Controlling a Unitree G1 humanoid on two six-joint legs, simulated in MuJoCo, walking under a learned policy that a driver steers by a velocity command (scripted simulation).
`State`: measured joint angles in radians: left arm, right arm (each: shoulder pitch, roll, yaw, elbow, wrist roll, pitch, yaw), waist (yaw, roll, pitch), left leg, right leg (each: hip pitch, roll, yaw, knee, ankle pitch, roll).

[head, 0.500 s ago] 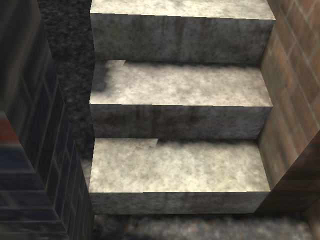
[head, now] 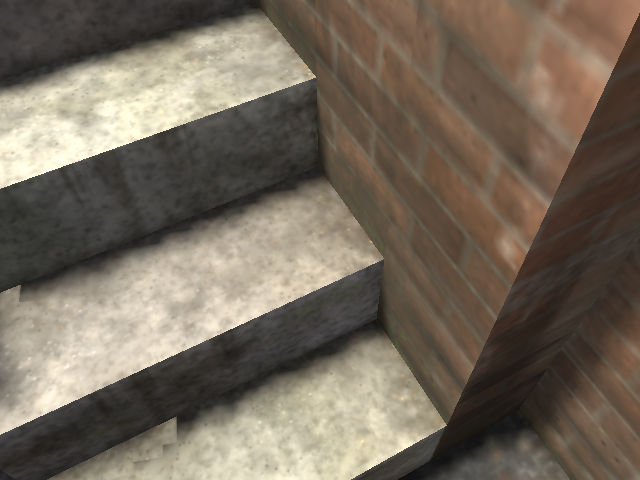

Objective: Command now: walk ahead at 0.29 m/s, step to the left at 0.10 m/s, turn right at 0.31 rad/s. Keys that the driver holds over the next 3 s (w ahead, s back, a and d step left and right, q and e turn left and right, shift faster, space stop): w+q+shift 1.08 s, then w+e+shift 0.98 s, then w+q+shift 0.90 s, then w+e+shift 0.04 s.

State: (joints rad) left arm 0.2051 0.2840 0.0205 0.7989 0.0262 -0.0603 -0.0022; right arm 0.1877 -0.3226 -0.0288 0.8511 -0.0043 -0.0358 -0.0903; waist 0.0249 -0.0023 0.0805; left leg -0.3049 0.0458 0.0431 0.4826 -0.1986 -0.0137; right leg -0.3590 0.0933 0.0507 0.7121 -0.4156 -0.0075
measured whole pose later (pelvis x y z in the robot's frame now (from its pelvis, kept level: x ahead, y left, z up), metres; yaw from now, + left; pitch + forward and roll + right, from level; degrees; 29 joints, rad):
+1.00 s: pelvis +0.10 -0.01 +0.01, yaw +44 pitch +4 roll -2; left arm 0.21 0.24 0.06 0.62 0.00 0.03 0.01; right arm 0.20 -0.26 -0.12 0.65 -0.03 0.08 -0.10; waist 0.00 0.00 0.03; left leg -0.33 -0.15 -0.42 0.42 -0.13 -0.02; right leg -0.30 0.10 0.08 0.54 -0.32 -0.04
